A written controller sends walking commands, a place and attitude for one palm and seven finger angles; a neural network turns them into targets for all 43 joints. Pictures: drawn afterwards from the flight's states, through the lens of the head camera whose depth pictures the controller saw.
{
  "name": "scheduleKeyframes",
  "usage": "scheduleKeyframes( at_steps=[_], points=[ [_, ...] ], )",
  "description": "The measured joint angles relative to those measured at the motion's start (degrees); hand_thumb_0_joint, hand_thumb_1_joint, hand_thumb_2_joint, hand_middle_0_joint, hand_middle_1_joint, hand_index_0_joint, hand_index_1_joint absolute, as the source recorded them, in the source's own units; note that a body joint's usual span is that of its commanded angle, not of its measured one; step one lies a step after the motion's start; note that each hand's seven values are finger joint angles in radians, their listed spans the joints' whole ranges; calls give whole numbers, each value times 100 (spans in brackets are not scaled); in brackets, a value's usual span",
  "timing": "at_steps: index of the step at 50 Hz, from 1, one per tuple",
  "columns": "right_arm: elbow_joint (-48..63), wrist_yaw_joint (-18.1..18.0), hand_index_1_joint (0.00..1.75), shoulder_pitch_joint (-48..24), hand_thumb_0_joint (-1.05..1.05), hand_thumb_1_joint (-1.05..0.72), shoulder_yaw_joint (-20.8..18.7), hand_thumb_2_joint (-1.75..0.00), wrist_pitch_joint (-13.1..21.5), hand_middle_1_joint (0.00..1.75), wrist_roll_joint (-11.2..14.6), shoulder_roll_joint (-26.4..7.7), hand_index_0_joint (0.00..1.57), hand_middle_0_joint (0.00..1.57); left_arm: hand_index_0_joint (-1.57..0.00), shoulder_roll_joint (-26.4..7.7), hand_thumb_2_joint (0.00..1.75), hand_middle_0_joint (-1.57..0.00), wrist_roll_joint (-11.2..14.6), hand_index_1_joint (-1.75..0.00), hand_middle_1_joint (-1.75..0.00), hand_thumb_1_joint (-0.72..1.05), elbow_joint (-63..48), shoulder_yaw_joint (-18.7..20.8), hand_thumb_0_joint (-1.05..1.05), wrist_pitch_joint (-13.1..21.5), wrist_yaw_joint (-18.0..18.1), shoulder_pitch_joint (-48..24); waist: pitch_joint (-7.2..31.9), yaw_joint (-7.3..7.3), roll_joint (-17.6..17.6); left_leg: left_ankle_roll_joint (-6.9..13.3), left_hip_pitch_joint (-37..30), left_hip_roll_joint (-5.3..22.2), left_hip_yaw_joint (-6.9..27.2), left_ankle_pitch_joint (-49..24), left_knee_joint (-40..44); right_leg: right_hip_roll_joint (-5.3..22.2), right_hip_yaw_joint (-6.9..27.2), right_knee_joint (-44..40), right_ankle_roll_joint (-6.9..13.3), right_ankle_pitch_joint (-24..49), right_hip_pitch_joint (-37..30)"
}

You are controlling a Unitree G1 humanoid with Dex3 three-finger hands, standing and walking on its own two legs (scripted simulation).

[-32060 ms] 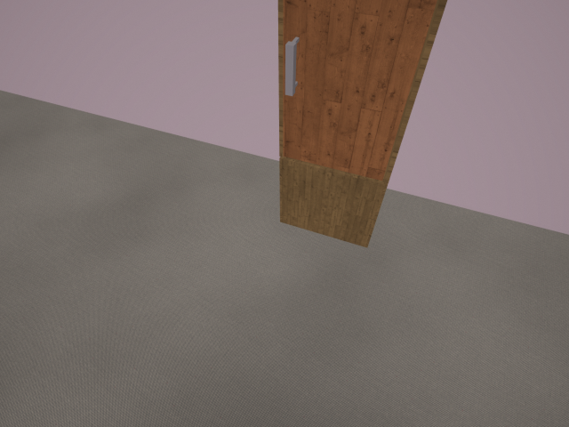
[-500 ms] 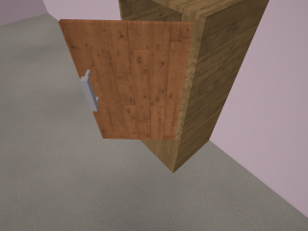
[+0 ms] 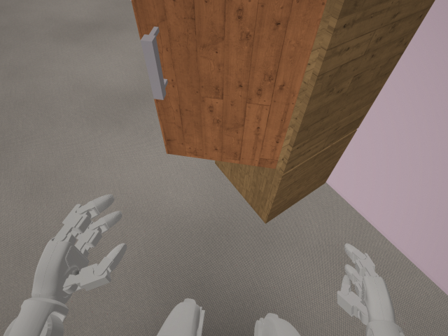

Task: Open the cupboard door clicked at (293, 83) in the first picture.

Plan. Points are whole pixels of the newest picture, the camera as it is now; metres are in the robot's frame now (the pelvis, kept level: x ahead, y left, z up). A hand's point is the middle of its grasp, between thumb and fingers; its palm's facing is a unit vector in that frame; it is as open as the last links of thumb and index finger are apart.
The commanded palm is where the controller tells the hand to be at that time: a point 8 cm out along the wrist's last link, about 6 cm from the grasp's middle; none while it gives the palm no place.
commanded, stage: raise the hand with hooked fingers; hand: left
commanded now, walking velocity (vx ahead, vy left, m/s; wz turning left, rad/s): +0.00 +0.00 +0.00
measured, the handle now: (157, 64) +0.64 +0.23 +0.11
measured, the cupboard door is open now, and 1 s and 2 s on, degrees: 46 46 46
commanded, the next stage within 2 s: move the hooked fingers beside the handle in 1.58 s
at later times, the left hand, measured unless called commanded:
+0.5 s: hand (77, 221) +0.26 +0.26 +0.08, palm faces -0.04 -1.00 -0.04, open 12.2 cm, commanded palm +0.24 +0.32 +0.09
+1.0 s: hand (52, 179) +0.30 +0.30 +0.12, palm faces -0.02 -1.00 -0.04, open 13.9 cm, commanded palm +0.28 +0.35 +0.13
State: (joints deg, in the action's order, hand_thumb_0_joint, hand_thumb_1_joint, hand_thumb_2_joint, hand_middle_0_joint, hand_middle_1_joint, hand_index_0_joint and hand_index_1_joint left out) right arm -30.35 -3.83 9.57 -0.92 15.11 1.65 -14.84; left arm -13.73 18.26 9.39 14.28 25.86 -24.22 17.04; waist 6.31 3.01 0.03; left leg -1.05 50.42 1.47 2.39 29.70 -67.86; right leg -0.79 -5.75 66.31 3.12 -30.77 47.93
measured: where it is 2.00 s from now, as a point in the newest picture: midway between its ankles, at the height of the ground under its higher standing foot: outside the picture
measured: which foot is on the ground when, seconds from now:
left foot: down 0.00-1.00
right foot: down 0.00-1.00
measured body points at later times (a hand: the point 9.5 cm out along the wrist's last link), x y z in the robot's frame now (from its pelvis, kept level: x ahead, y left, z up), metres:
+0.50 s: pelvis +0.01 +0.04 +0.03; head +0.06 +0.05 +0.48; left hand +0.25 +0.32 +0.08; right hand +0.16 -0.22 -0.04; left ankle +0.04 +0.13 -0.65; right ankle +0.02 -0.09 -0.65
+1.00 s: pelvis +0.02 +0.04 +0.05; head +0.06 +0.05 +0.49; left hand +0.30 +0.35 +0.13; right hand +0.18 -0.20 -0.03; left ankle +0.04 +0.13 -0.65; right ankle +0.02 -0.09 -0.65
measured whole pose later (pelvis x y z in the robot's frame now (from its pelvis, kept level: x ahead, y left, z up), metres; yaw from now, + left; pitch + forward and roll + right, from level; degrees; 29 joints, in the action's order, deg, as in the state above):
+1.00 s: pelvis +0.02 +0.04 +0.05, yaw -1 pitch +9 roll -3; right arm -31.7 -4.4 15.6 3.3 12.1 2.1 -15.1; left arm -23.6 20.4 19.1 23.2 12.8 -29.4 -0.2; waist 4.9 0.8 -1.6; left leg 1.8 37.4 0.5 0.5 24.8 -53.1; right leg -0.2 -3.8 49.0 0.0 -23.9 34.1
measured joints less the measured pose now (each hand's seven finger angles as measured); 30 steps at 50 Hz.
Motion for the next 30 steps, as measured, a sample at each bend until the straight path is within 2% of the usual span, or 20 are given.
scheduleKeyframes(
  at_steps=[4,9,13,20,30],
  points=[
    [-192,-31,30,170,1,-90,234,-90,-60,30,9,201,21,20,-24,-219,69,-23,-14,-63,-62,40,-108,10,1,-276,-25,-319,-50,-103,-81,19,-33,20,68,-102,115,-30,-63,-229,-29,150,-100],
    [-278,-8,30,496,1,-90,360,-90,-145,30,12,318,21,20,-25,-415,64,-24,63,-70,-70,28,46,159,1,-750,-25,-513,-61,-293,-151,96,-226,16,-26,-262,455,-30,29,-600,-107,359,-279],
    [-304,24,30,738,1,-90,317,-90,-129,30,-4,243,21,20,-25,-433,60,-25,120,-76,-76,19,55,280,1,-761,76,-417,-25,-383,-160,166,-373,-11,-135,-341,685,-4,137,-818,-180,462,-395],
    [-312,21,30,841,1,-90,186,-90,-72,30,5,-43,21,20,-26,-438,53,-26,93,-87,-86,3,75,315,1,-618,100,-430,-49,-384,-123,271,-497,-76,-207,-342,788,58,207,-949,-280,489,-528],
    [-103,5,30,582,1,-90,219,-90,-72,30,20,-67,21,20,-28,-571,43,-28,63,-102,-101,-21,46,379,0,-834,76,-685,-85,-319,-71,326,-813,-114,-206,-348,988,85,208,-1233,-346,536,-892]
  ],
)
